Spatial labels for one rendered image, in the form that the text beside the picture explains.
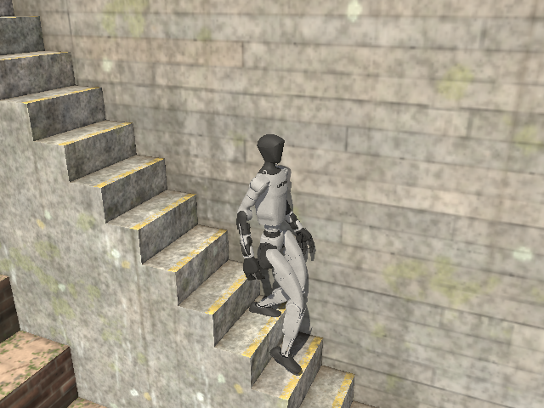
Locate stairs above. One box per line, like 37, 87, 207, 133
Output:
0, 0, 377, 408

